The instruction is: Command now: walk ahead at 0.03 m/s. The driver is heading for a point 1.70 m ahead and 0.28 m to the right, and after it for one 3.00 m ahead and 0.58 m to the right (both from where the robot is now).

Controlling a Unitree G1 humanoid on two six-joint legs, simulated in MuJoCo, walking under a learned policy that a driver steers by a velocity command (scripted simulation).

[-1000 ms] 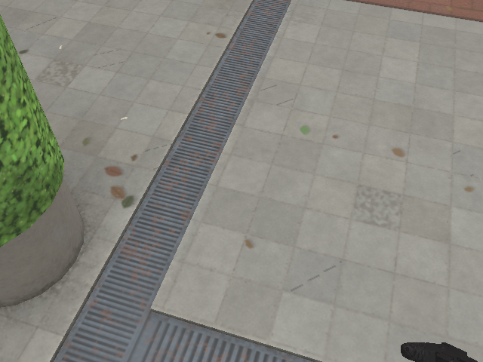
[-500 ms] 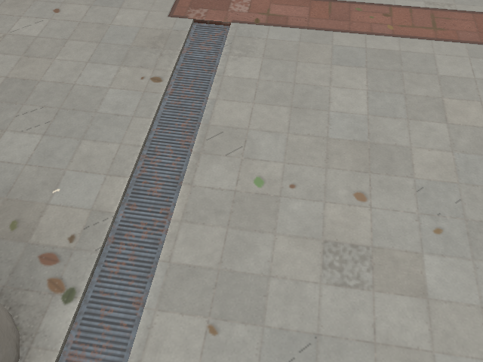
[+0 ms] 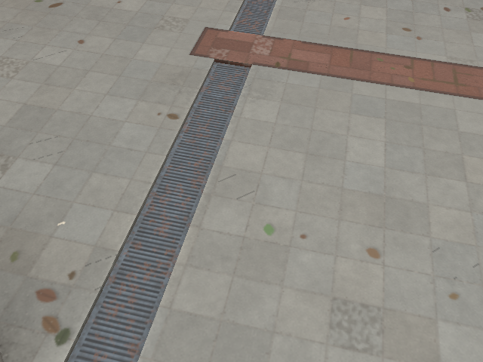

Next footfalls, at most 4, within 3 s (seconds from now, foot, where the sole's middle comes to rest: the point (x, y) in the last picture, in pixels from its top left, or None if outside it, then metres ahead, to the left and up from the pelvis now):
0.70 left None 0.06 0.13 -0.77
1.16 right None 0.44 -0.12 -0.76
1.68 left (193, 297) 0.73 0.14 -0.76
2.24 right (265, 214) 1.06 -0.09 -0.76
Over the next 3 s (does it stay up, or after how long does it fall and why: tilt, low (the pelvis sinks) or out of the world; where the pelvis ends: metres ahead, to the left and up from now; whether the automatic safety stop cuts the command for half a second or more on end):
stays up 1.31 0.06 0.00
